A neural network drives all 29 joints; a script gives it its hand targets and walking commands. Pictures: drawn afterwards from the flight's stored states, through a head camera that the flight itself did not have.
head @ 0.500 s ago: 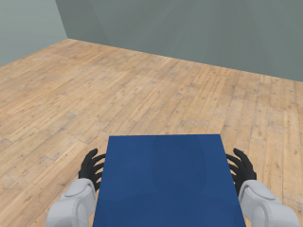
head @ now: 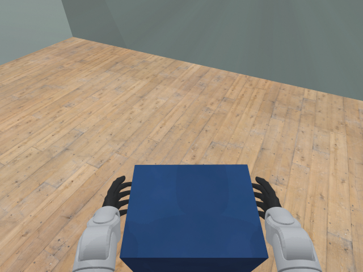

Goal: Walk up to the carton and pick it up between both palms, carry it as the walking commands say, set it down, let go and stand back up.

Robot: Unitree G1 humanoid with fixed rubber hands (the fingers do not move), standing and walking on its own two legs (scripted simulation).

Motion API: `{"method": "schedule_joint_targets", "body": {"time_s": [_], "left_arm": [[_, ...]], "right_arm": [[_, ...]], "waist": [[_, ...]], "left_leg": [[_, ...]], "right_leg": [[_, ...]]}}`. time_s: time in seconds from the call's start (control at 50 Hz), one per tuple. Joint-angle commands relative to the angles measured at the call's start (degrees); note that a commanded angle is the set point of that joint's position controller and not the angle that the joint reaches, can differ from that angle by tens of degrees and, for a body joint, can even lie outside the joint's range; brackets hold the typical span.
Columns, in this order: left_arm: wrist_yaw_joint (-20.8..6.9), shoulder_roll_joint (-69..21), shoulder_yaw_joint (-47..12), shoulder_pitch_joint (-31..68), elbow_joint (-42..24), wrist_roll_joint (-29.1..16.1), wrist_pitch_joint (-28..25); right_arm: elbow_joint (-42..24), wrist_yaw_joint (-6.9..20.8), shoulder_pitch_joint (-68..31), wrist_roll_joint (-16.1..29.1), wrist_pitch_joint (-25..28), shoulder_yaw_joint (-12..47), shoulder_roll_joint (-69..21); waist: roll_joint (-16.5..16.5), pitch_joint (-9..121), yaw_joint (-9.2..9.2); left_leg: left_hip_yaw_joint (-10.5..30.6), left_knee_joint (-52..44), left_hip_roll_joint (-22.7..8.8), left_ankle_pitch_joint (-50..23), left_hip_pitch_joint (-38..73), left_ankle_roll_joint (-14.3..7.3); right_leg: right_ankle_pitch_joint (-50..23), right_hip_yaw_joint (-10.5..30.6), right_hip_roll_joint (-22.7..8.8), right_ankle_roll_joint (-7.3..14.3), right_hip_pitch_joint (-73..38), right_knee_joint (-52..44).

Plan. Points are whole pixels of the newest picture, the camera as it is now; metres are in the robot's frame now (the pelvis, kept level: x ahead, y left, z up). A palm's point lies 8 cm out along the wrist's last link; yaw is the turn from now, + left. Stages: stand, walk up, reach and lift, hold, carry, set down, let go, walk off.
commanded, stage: set down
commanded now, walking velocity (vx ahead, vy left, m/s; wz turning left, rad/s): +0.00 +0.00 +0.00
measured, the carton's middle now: (190, 225) +0.27 +0.03 -0.04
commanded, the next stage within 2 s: none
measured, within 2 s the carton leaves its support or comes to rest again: neither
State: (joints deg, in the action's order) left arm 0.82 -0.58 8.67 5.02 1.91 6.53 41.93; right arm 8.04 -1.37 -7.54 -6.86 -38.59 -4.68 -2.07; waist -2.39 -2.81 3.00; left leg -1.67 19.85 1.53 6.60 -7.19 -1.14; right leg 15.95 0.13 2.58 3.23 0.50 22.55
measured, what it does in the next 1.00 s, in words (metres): lowers itself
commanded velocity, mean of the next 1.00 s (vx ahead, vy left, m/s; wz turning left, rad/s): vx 0.00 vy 0.00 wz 0.00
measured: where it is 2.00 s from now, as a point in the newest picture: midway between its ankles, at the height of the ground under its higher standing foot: outside the picture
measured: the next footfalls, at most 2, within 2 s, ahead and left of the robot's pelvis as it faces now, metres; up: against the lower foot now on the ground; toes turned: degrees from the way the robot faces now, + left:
none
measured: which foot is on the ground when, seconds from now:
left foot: down 0.00-1.00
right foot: down 0.00-1.00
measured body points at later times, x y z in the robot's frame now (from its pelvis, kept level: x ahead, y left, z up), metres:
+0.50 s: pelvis -0.02 +0.01 -0.01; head +0.00 +0.02 +0.44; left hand +0.30 +0.21 -0.02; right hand +0.32 -0.14 -0.01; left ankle +0.05 +0.11 -0.74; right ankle -0.03 -0.08 -0.74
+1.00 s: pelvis -0.03 +0.01 -0.05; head +0.13 +0.03 +0.37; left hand +0.32 +0.21 -0.12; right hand +0.35 -0.14 -0.11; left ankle +0.05 +0.11 -0.74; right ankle -0.03 -0.08 -0.74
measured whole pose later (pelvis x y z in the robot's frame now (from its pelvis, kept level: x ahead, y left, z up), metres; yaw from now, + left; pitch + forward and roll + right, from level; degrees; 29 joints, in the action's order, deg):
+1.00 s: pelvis -0.03 +0.01 -0.05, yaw -2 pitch +23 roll -1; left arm -3.7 -5.3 25.6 26.3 24.8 15.6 17.2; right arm 30.4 1.7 -28.7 -14.0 -15.0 -22.7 -6.1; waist -2.6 3.7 3.4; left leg -0.2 43.2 1.4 10.9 -55.7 -1.7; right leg 20.7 2.1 4.8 2.0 50.0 47.4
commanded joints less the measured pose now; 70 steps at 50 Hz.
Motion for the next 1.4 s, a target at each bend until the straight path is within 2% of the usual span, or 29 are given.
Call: {"method": "schedule_joint_targets", "body": {"time_s": [0.0,0.12,0.18,0.26,0.34,0.42,0.54,0.64,0.84,1.2,1.38], "left_arm": [[-7.4,-30.1,-22.8,20.9,-3.6,-7.0,-1.7],[-10.3,-40.2,-22.6,29.5,3.4,-5.1,-3.6],[-12.1,-45.2,-21.9,34.7,9.3,-3.9,-5.3],[-14.0,-49.6,-18.4,40.4,17.6,-1.4,-8.1],[-15.0,-50.7,-13.8,42.4,23.6,1.1,-10.6],[-15.8,-50.1,-10.8,43.2,26.1,2.9,-13.2],[-16.8,-48.8,-10.3,43.4,26.1,3.6,-17.4],[-17.0,-48.9,-11.9,43.2,25.3,3.5,-21.1],[-16.6,-49.9,-15.4,43.9,24.7,2.8,-25.6],[-17.8,-52.0,-15.6,53.5,27.6,1.5,-24.4],[-18.2,-51.2,-15.1,59.3,29.8,0.7,-23.6]], "right_arm": [[-5.2,6.2,-19.7,5.5,1.2,20.5,-32.6],[1.9,10.3,-30.3,4.3,4.1,19.1,-42.1],[7.9,12.7,-35.1,3.2,6.0,17.4,-47.3],[16.4,15.5,-40.7,1.5,8.8,13.6,-51.6],[22.5,16.9,-43.7,-0.4,11.4,9.2,-52.5],[25.8,17.0,-44.3,-2.4,13.6,6.1,-52.8],[26.4,16.1,-43.4,-4.5,17.3,4.7,-51.6],[25.3,15.5,-42.8,-4.5,20.6,6.8,-51.4],[23.5,15.9,-44.7,-1.4,24.7,13.0,-52.2],[26.6,18.5,-53.3,0.4,23.3,12.7,-53.0],[27.9,18.0,-60.0,2.3,22.2,12.0,-53.9]], "waist": [[1.7,8.4,-1.02],[2.2,8.5,-0.54],[2.2,9.5,-0.42],[2.9,11.6,0.65],[3.1,13.8,1.68],[2.3,15.7,1.98],[1.7,19.8,1.15],[1.6,25.6,0.55],[2.2,39.1,1.54],[1.6,50.2,0.53],[1.5,55.5,1.47]], "left_leg": [[7.1,2.4,-0.2,-7.4,17.7,-0.6],[7.7,4.4,0.1,-3.9,17.1,-0.6],[8.1,5.6,0.0,-1.6,16.4,-0.7],[8.0,6.6,-0.2,-0.1,14.8,-0.6],[7.7,7.6,-0.5,-1.4,11.6,-0.6],[7.5,8.9,-0.4,-4.2,9.2,-0.8],[7.5,11.4,0.5,-8.4,5.7,-0.9],[7.4,15.0,1.2,-13.1,2.3,-1.3],[6.8,22.8,1.9,-18.1,-4.5,-0.9],[7.1,33.8,2.4,-8.5,-20.9,-0.5],[5.9,40.8,2.9,-3.8,-29.6,-0.8]], "right_leg": [[-8.6,7.4,-1.0,-0.8,13.1,-5.2],[-1.5,7.6,-0.4,0.0,18.3,-3.5],[1.1,8.0,-0.8,0.4,21.7,-2.8],[3.3,8.3,-1.1,0.7,25.1,-1.7],[2.1,8.4,-1.1,0.4,27.0,-0.3],[-0.2,8.7,-1.1,0.0,28.6,0.8],[-4.3,8.5,-0.3,-0.4,30.9,3.4],[-8.2,7.8,0.9,-0.6,34.0,6.8],[-10.2,6.5,2.9,-1.6,45.9,14.9],[-1.5,3.7,4.1,-2.3,68.0,28.0],[1.7,3.2,4.9,-2.7,74.1,34.8]]}}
